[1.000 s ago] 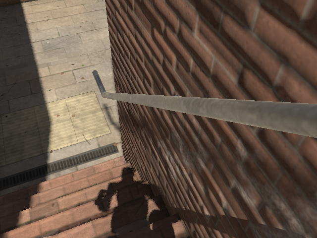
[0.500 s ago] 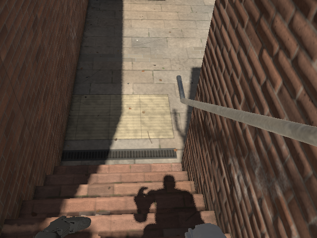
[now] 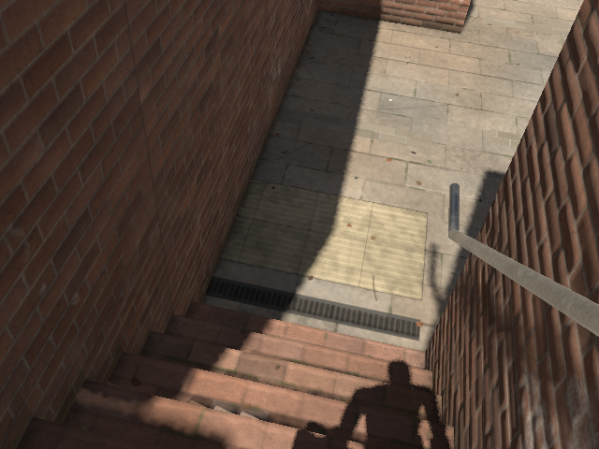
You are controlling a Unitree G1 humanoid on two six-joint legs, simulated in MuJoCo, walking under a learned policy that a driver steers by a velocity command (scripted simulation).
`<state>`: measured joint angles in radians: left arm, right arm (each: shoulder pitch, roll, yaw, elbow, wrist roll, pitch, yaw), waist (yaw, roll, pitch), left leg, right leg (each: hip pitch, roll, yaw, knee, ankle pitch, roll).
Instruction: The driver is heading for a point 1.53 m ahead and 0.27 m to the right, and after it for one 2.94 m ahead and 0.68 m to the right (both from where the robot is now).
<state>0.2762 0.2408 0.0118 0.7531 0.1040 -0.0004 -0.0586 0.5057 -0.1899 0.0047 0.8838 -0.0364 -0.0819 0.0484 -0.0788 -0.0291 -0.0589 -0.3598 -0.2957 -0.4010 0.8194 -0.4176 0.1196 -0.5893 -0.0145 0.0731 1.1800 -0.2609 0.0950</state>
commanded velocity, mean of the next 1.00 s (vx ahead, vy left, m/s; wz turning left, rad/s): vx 0.88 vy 0.00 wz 0.05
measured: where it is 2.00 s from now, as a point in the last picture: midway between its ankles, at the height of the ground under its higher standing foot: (276, 401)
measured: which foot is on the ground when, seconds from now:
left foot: down 0.00-0.10, up 0.12-0.48, down 0.50-0.82, up 0.84-1.00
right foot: up 0.00-0.06, down 0.08-0.50, up 0.52-0.82, down 0.84-1.00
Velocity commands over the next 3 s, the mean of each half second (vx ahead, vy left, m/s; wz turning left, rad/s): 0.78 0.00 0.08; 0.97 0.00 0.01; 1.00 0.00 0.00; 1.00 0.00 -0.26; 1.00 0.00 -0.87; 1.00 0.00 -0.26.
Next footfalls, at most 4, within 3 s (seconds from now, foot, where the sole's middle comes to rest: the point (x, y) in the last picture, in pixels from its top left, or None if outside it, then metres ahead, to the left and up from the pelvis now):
0.08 right None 0.01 -0.16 -0.75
0.50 left None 0.29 0.08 -0.95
0.84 right None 0.47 -0.14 -1.16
1.22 left None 0.75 0.01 -1.36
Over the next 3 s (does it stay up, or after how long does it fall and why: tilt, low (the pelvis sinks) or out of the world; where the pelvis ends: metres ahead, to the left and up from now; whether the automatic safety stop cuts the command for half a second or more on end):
stays up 1.86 -0.37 -1.57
